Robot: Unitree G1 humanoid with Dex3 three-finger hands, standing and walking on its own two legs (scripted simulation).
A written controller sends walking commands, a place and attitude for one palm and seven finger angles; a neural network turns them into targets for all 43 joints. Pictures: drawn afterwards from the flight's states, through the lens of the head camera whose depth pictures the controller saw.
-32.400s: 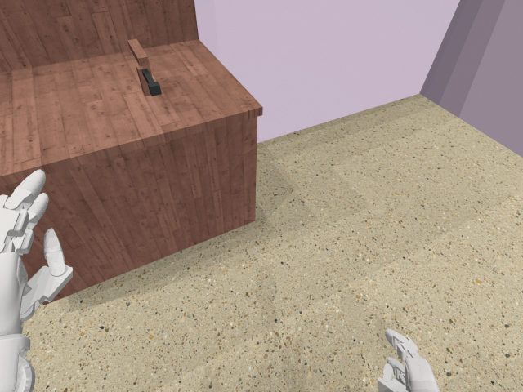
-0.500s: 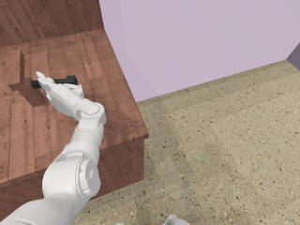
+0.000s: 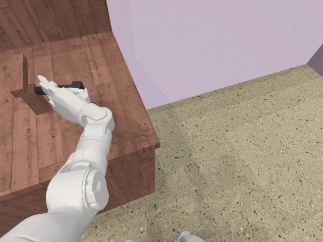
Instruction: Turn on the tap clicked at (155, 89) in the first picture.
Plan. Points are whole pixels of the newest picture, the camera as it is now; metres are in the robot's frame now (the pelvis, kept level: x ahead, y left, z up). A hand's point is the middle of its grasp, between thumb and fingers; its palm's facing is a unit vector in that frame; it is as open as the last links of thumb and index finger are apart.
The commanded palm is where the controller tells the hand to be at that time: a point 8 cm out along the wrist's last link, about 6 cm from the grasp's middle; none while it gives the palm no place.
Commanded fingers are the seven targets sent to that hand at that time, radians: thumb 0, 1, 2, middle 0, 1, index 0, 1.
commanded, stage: lift the hand up off the lever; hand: left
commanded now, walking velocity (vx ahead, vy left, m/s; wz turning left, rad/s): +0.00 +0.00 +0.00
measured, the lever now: (77, 88) +0.52 +0.21 +0.05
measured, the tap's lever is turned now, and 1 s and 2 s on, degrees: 76 76 76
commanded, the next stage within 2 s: draw the hand back beside the body in 1.42 s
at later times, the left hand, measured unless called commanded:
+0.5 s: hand (80, 90) +0.47 +0.18 +0.10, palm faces +0.80 -0.59 -0.12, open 7.8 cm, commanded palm +0.41 +0.19 +0.11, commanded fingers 0.00 0.90 0.90 -0.15 -0.15 -0.15 -0.15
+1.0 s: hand (77, 88) +0.46 +0.18 +0.12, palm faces +0.81 -0.57 -0.12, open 7.8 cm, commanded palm +0.40 +0.19 +0.13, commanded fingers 0.00 0.90 0.90 -0.15 -0.15 -0.15 -0.15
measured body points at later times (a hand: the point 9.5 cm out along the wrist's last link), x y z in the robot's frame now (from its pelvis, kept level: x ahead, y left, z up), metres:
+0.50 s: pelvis +0.01 +0.00 +0.01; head +0.06 -0.01 +0.46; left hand +0.42 +0.21 +0.11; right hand +0.07 -0.25 -0.13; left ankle -0.02 +0.12 -0.70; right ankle +0.02 -0.09 -0.70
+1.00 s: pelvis +0.01 +0.00 +0.02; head +0.05 -0.01 +0.47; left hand +0.41 +0.20 +0.13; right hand +0.07 -0.25 -0.12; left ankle -0.02 +0.12 -0.70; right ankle +0.02 -0.09 -0.70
